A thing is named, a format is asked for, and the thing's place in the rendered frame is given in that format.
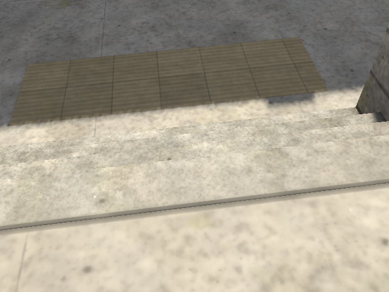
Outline stairs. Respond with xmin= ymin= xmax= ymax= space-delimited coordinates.
xmin=0 ymin=107 xmax=389 ymax=180

